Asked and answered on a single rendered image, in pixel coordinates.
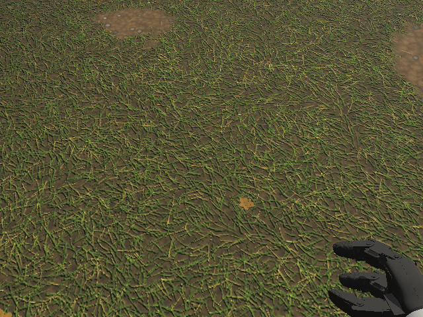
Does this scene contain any robot right hand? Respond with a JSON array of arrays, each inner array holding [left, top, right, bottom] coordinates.
[[328, 238, 423, 317]]

